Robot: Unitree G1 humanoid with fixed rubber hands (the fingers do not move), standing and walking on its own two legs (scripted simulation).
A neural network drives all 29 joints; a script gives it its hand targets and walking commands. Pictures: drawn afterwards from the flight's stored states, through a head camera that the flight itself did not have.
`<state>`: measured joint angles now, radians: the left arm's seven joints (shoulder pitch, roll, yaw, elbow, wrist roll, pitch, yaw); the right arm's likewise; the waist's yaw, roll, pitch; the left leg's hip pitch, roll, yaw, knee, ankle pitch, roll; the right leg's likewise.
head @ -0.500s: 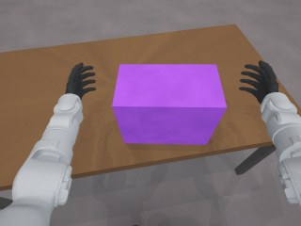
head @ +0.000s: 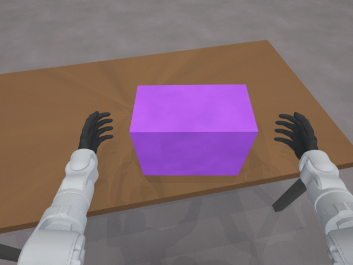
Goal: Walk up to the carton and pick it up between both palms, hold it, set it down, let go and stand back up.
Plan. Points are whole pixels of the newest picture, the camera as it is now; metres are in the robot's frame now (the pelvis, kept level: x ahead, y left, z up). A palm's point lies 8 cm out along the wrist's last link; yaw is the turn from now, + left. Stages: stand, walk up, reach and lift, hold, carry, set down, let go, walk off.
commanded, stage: set down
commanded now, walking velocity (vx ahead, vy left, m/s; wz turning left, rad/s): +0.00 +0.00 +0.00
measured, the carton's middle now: (190, 133) +0.49 +0.01 -0.05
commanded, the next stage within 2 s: let go in 1.86 s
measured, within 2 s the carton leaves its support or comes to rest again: neither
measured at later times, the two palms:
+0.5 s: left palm (92, 175) +0.32 +0.25 +0.00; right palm (304, 182) +0.33 -0.25 -0.01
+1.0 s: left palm (94, 202) +0.27 +0.24 -0.04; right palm (302, 214) +0.27 -0.25 -0.04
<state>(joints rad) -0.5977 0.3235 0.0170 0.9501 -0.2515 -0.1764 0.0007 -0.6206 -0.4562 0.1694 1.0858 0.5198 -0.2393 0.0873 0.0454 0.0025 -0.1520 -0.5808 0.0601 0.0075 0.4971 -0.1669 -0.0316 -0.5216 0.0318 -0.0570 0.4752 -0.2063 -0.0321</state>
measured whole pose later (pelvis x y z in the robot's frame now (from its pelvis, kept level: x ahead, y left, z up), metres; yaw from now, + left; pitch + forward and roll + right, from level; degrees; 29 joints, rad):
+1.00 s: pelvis +0.01 +0.00 -0.01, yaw +0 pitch +8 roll +0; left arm -0.15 0.26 0.00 0.85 -0.24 -0.41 0.01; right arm -0.20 -0.32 0.13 1.03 0.40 -0.52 0.10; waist 0.00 -0.01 -0.06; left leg -0.49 0.04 -0.01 0.61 -0.26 -0.03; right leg -0.44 0.02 -0.03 0.62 -0.31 -0.03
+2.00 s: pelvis +0.02 +0.01 +0.01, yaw -2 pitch -4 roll +0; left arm 0.18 0.20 0.01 0.53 0.00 0.11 0.00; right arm 0.14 -0.17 -0.02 0.77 -0.01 -0.20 0.00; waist 0.01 -0.01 0.09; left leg -0.09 0.03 0.03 0.36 -0.19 -0.02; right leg -0.05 0.02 0.01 0.34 -0.22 -0.01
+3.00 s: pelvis +0.03 +0.02 +0.01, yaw +3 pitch +0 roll -1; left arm 0.38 0.22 0.04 0.91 0.03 -0.01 0.02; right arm 0.37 -0.19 -0.06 0.96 -0.03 -0.01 0.00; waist 0.02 -0.02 -0.04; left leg -0.21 0.00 -0.05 0.43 -0.21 -0.01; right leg -0.13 -0.01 -0.08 0.38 -0.25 0.00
